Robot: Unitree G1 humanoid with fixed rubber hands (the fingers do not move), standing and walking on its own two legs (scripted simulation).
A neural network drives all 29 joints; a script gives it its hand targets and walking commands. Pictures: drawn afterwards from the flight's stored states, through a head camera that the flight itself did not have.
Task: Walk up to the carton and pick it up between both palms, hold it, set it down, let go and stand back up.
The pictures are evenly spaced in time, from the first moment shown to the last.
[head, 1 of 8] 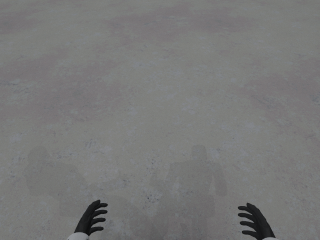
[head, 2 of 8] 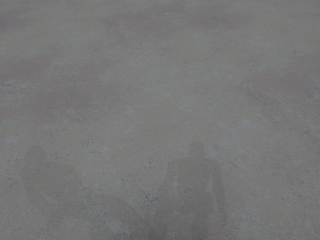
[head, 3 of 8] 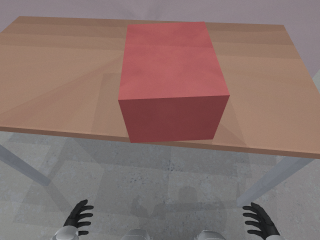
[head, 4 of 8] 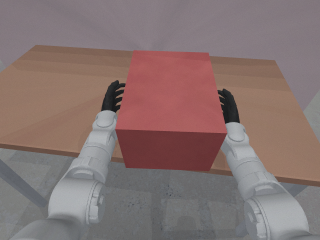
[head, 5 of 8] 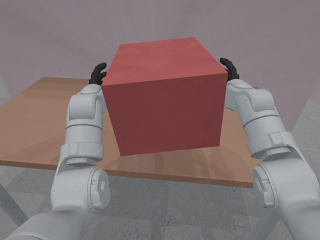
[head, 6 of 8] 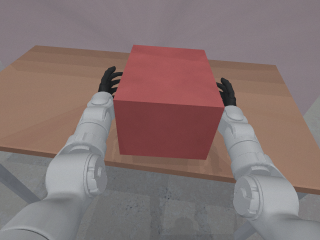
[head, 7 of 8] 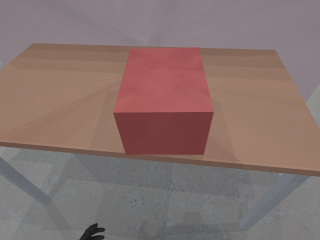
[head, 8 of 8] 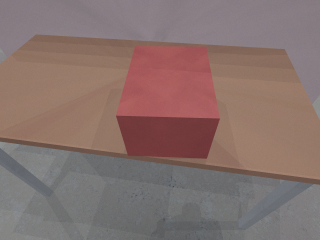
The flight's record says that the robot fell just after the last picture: no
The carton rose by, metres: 0.19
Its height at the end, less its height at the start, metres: +0.00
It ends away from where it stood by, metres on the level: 0.01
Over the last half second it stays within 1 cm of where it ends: yes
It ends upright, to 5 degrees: yes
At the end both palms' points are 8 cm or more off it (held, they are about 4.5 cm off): yes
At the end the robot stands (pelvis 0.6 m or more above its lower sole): yes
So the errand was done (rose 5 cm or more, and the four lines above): yes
